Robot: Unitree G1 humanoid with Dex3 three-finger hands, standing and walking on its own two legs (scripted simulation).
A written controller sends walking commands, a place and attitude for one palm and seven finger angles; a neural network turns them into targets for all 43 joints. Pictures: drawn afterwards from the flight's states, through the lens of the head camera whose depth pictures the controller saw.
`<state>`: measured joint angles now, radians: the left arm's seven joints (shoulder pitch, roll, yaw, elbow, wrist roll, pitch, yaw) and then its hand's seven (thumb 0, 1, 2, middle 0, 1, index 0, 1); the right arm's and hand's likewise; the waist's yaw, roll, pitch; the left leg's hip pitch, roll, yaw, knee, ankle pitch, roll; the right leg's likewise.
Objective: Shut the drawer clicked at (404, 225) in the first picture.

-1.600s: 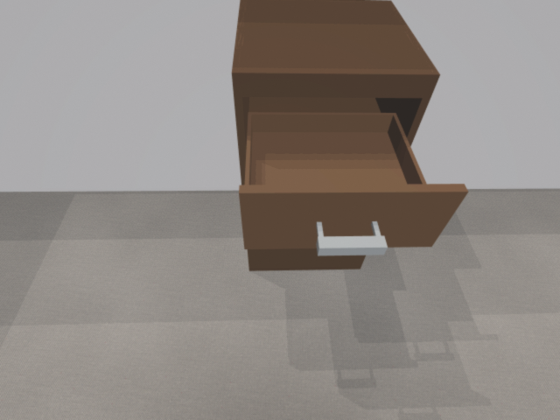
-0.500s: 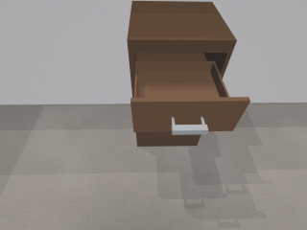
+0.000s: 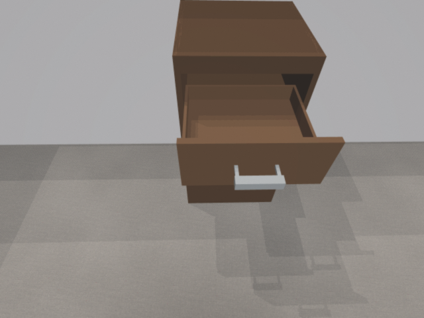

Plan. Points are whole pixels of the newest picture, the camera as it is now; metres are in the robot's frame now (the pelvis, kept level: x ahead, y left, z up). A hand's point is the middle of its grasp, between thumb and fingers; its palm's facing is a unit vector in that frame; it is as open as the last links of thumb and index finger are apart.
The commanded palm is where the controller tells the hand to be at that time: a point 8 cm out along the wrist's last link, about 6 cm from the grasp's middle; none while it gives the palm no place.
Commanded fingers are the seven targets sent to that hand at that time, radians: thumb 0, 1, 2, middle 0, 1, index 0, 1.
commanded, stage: look at it before walking up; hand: left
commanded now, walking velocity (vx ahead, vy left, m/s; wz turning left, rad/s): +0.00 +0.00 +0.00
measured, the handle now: (257, 175) +0.47 -0.09 -0.07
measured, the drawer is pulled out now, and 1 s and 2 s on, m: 0.30 0.30 0.30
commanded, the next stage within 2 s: walk to a spot facing it in 0.14 s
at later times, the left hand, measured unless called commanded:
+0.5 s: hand out of the picture +0.01 +0.18 -0.18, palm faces -0.03 -0.98 -0.21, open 7.4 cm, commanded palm none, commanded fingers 0.00 0.90 0.90 -0.20 -0.30 -0.20 -0.30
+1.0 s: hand out of the picture +0.11 +0.17 -0.17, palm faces -0.28 -0.93 -0.24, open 7.4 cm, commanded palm none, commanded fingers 0.00 0.90 0.90 -0.20 -0.30 -0.20 -0.30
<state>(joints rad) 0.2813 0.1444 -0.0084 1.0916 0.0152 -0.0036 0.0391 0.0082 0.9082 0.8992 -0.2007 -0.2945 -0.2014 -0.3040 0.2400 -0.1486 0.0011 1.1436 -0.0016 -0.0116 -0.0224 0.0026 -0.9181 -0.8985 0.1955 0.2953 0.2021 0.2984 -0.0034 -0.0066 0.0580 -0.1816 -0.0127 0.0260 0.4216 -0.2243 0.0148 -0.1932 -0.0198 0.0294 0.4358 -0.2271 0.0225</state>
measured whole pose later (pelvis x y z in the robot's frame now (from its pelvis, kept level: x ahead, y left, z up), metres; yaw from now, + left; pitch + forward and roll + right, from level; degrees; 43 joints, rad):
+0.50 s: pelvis +0.00 -0.01 -0.01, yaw -5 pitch +0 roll +1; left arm 0.29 0.17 0.05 1.02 0.02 0.05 0.01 0.01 0.91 0.90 -0.20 -0.29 -0.20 -0.30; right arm 0.20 -0.16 -0.04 1.04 -0.01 0.01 -0.03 0.00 -0.91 -0.90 0.20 0.30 0.20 0.30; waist 0.02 -0.02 0.09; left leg -0.24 0.02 0.11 0.55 -0.30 0.01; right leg -0.32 0.01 0.09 0.63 -0.30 0.00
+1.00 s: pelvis -0.01 -0.01 +0.00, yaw -22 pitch +1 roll +0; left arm 0.26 0.22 0.06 0.87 0.02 0.04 0.01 0.01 0.90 0.90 -0.20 -0.30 -0.21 -0.30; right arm 0.04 -0.23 -0.05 0.87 0.00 0.04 -0.03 0.00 -0.91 -0.90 0.20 0.30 0.20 0.30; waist 0.05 -0.01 0.10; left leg -0.39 0.02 -0.04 0.87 -0.43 -0.06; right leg -0.28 0.12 0.19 0.46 -0.18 -0.04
